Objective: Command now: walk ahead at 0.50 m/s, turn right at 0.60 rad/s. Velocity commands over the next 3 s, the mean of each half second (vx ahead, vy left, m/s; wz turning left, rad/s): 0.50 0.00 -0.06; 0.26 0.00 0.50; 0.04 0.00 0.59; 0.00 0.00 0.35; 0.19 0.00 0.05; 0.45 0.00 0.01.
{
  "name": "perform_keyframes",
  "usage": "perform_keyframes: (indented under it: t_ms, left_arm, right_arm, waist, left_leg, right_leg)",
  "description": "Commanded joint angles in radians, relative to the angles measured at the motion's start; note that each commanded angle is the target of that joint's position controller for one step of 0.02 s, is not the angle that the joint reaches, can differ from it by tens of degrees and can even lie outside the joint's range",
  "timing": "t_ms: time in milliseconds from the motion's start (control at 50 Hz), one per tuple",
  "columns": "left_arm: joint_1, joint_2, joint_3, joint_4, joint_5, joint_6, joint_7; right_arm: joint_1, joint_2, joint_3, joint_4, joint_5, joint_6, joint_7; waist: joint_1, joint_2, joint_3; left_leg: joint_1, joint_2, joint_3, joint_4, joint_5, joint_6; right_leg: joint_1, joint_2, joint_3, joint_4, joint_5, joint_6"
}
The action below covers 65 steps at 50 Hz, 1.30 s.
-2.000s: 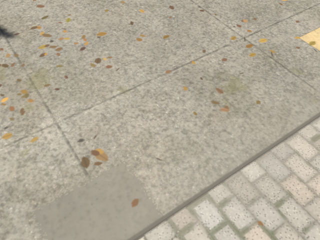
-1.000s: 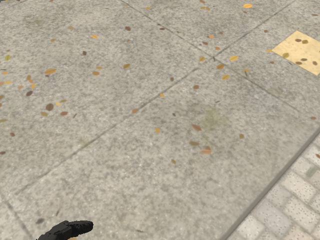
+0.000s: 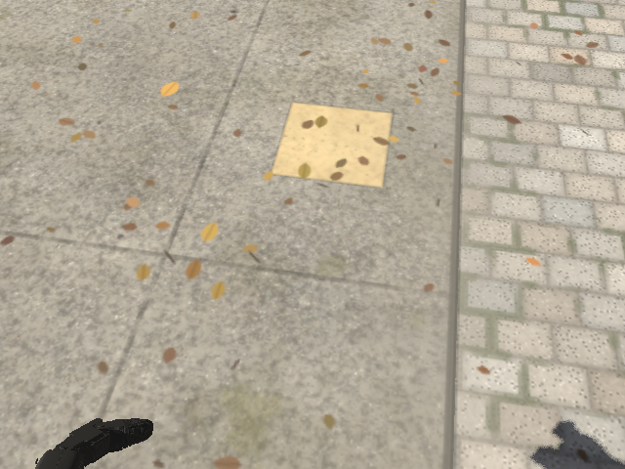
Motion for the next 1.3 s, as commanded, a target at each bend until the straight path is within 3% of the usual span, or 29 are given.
perform_keyframes:
  t_ms: [20,40,60,80,100,120,160,260,380,480,540,580,600,620,640,660,680,700,740,860,980,1040,1060,1080,1100,1120,1160,1220,1300]
  left_arm:
    - [0.292,0.197,0.094,0.002,-0.001,-0.002,0.015]
    - [0.393,0.280,0.111,0.027,-0.004,0.005,0.038]
    - [0.352,0.329,0.103,-0.009,-0.001,-0.014,0.032]
    - [0.374,0.226,0.076,0.004,0.008,-0.026,0.023]
    - [0.335,0.196,0.064,0.017,0.010,-0.036,0.021]
    - [0.257,0.167,0.052,0.010,0.009,-0.041,0.021]
    - [0.165,0.116,0.033,-0.002,0.025,-0.048,0.025]
    - [0.203,0.136,0.036,0.062,0.031,-0.078,0.039]
    - [0.241,0.146,0.033,0.114,0.035,-0.081,0.056]
    - [0.292,0.155,0.038,0.164,0.025,-0.057,0.066]
    - [0.263,0.190,0.046,0.159,0.020,-0.034,0.081]
    - [0.233,0.215,0.049,0.148,0.021,-0.018,0.097]
    - [0.210,0.208,0.043,0.134,0.018,-0.021,0.104]
    - [0.320,0.091,0.007,0.090,0.051,-0.045,0.092]
    - [0.336,0.107,-0.008,0.091,0.054,-0.079,0.070]
    - [0.244,0.176,0.012,0.076,0.012,-0.092,0.055]
    - [0.181,0.168,0.006,0.048,0.004,-0.095,0.055]
    - [0.155,0.161,0.008,0.050,0.019,-0.087,0.065]
    - [0.181,0.165,0.017,0.046,0.032,-0.051,0.078]
    - [0.177,0.110,-0.001,0.052,0.041,-0.020,0.102]
    - [0.045,0.127,0.005,0.015,0.026,-0.024,0.081]
    - [0.106,0.144,0.023,0.028,0.026,-0.045,0.075]
    - [0.135,0.187,0.034,0.029,0.039,-0.050,0.080]
    - [0.116,0.253,0.047,0.008,0.055,-0.039,0.091]
    - [0.182,0.248,0.053,0.038,0.071,-0.026,0.087]
    - [0.166,0.196,0.041,0.020,0.057,-0.024,0.086]
    - [0.104,0.134,0.024,0.003,0.043,-0.011,0.091]
    - [0.070,0.145,0.027,0.008,0.046,0.009,0.102]
    - [0.085,0.172,0.044,0.021,0.043,0.024,0.109]
  right_arm:
    - [-0.051,-0.194,-0.040,-0.068,0.009,0.005,-0.015]
    - [-0.005,-0.083,-0.002,-0.091,-0.041,-0.004,-0.009]
    - [0.041,-0.032,0.026,-0.145,-0.030,-0.042,0.007]
    - [-0.081,-0.136,0.001,-0.145,0.015,-0.069,0.019]
    - [-0.127,-0.137,0.002,-0.162,0.031,-0.078,0.022]
    - [-0.133,-0.124,0.005,-0.149,0.011,-0.076,0.013]
    - [-0.087,-0.124,-0.002,-0.125,-0.009,-0.052,0.011]
    - [-0.116,-0.072,0.007,-0.119,-0.011,-0.005,0.009]
    - [-0.252,-0.040,0.018,-0.154,0.002,-0.018,0.032]
    - [-0.347,-0.018,0.031,-0.219,-0.001,-0.024,0.069]
    - [-0.315,-0.041,0.021,-0.248,-0.004,-0.022,0.087]
    - [-0.132,-0.109,-0.013,-0.222,-0.009,-0.014,0.080]
    - [0.016,-0.167,-0.038,-0.198,-0.015,-0.015,0.065]
    - [0.078,-0.283,-0.061,-0.200,-0.033,-0.014,0.047]
    - [0.083,-0.247,-0.048,-0.223,-0.030,-0.015,0.045]
    - [0.041,-0.196,-0.035,-0.237,-0.031,-0.007,0.043]
    - [-0.024,-0.156,-0.025,-0.247,-0.015,-0.002,0.039]
    - [-0.081,-0.134,-0.018,-0.258,-0.003,0.006,0.035]
    - [-0.141,-0.124,-0.013,-0.280,-0.020,0.017,0.029]
    - [-0.158,-0.163,-0.028,-0.269,-0.010,0.045,-0.003]
    - [-0.147,-0.157,-0.027,-0.279,-0.008,0.089,-0.023]
    - [-0.194,-0.138,-0.021,-0.301,0.000,0.093,-0.025]
    - [-0.173,-0.097,-0.009,-0.311,-0.008,0.090,-0.023]
    - [-0.069,-0.040,0.005,-0.306,-0.028,0.085,-0.020]
    - [-0.051,-0.100,-0.006,-0.326,-0.020,0.077,-0.017]
    - [-0.044,-0.171,-0.029,-0.299,-0.016,0.078,-0.016]
    - [-0.088,-0.170,-0.040,-0.274,-0.001,0.110,-0.022]
    - [-0.115,-0.096,-0.022,-0.297,0.004,0.128,-0.019]
    - [-0.173,-0.066,-0.010,-0.335,-0.003,0.123,-0.008]
  waist:
    - [0.230,0.098,-0.171]
    - [0.217,-0.127,-0.257]
    - [0.141,-0.265,-0.424]
    - [0.215,-0.090,-0.379]
    - [0.194,-0.079,-0.244]
    - [0.145,0.014,-0.166]
    - [0.076,-0.022,-0.117]
    - [0.076,-0.015,-0.049]
    - [0.144,-0.021,0.016]
    - [0.181,-0.008,0.055]
    - [0.138,-0.051,-0.003]
    - [0.033,-0.080,-0.114]
    - [-0.054,-0.037,-0.188]
    - [0.014,0.221,-0.337]
    - [0.004,0.230,-0.534]
    - [-0.025,0.123,-0.465]
    - [0.001,0.056,-0.314]
    - [0.040,-0.019,-0.193]
    - [0.107,0.017,-0.118]
    - [0.116,0.102,-0.195]
    - [0.069,0.165,-0.179]
    - [0.123,0.190,-0.158]
    - [0.114,0.136,-0.184]
    - [0.042,-0.106,-0.203]
    - [0.058,-0.297,-0.226]
    - [0.073,-0.185,-0.210]
    - [0.077,-0.074,-0.152]
    - [0.077,-0.123,-0.106]
    - [0.111,-0.162,-0.148]
  left_leg:
    - [-0.154,0.178,-0.026,0.446,1.037,0.117]
    - [-0.481,0.109,-0.038,0.783,0.314,0.077]
    - [-0.807,-0.072,-0.234,1.064,-0.201,0.046]
    - [-0.906,-0.019,-0.344,1.105,-0.117,0.062]
    - [-0.931,0.019,-0.324,1.052,-0.031,0.080]
    - [-0.872,0.067,-0.321,0.974,0.049,0.078]
    - [-0.739,0.115,-0.327,0.881,0.125,0.068]
    - [-0.785,0.117,-0.318,0.729,0.312,0.030]
    - [-0.799,0.048,-0.312,0.412,0.591,0.056]
    - [-0.887,0.017,-0.271,0.291,0.494,0.095]
    - [-0.780,-0.049,-0.184,0.277,0.331,0.142]
    - [-0.529,-0.128,-0.142,0.263,0.285,0.187]
    - [-0.264,-0.102,-0.221,0.187,0.444,0.230]
    - [0.174,0.186,-0.646,0.249,0.771,0.402]
    - [0.352,0.326,-1.033,0.130,0.859,0.535]
    - [0.283,0.280,-0.863,0.125,0.870,0.470]
    - [0.122,0.234,-0.724,0.115,0.867,0.420]
    - [-0.053,0.188,-0.638,0.084,0.861,0.385]
    - [-0.295,0.131,-0.568,0.022,0.863,0.365]
    - [-0.381,0.048,-0.479,0.063,0.891,0.307]
    - [-0.320,0.050,-0.631,0.127,0.576,0.257]
    - [-0.306,0.012,-0.693,0.210,0.492,0.204]
    - [-0.378,-0.033,-0.662,0.304,0.336,0.161]
    - [-0.542,-0.169,-0.504,0.517,-0.127,0.096]
    - [-0.706,-0.195,-0.407,0.722,-0.312,0.046]
    - [-0.733,-0.136,-0.423,0.870,-0.246,0.017]
    - [-0.744,-0.098,-0.391,0.948,-0.119,-0.018]
    - [-0.692,-0.080,-0.312,0.872,-0.014,-0.037]
    - [-0.626,-0.036,-0.276,0.669,0.000,-0.034]
  right_leg:
    - [0.475,0.122,-0.060,-0.091,0.001,-0.092]
    - [0.791,-0.106,0.273,-0.080,0.074,-0.161]
    - [1.012,-0.312,0.855,-0.273,-0.171,-0.356]
    - [0.970,-0.297,0.791,-0.345,-0.182,-0.291]
    - [0.841,-0.268,0.636,-0.340,-0.103,-0.251]
    - [0.676,-0.224,0.514,-0.340,0.009,-0.215]
    - [0.485,-0.165,0.375,-0.382,0.151,-0.187]
    - [0.416,-0.142,0.190,-0.469,0.292,-0.167]
    - [0.494,-0.131,0.043,-0.512,0.229,-0.085]
    - [0.693,-0.195,-0.005,-0.443,0.362,-0.078]
    - [0.741,-0.204,-0.046,-0.298,0.766,-0.048]
    - [0.703,-0.175,-0.077,-0.028,1.038,-0.012]
    - [0.538,-0.128,-0.098,0.226,0.887,0.035]
    - [0.111,0.035,-0.083,0.651,0.063,0.115]
    - [-0.073,0.162,0.125,0.861,-0.510,0.133]
    - [-0.125,0.079,0.204,0.874,-0.450,0.114]
    - [-0.149,0.034,0.176,0.786,-0.384,0.106]
    - [-0.140,0.004,0.143,0.707,-0.352,0.115]
    - [-0.017,-0.019,0.130,0.606,-0.304,0.133]
    - [0.058,0.031,0.109,0.293,-0.087,0.196]
    - [0.091,0.079,0.147,0.041,-0.060,0.180]
    - [0.239,0.074,0.144,-0.226,0.065,0.131]
    - [0.378,-0.052,0.224,-0.254,0.200,0.083]
    - [0.527,-0.278,0.425,-0.225,0.555,-0.034]
    - [0.571,-0.414,0.663,-0.269,0.594,-0.195]
    - [0.556,-0.379,0.605,-0.262,0.503,-0.201]
    - [0.482,-0.253,0.374,-0.250,0.366,-0.119]
    - [0.398,-0.176,0.214,-0.300,0.297,-0.102]
    - [0.449,-0.221,0.156,-0.302,0.298,-0.132]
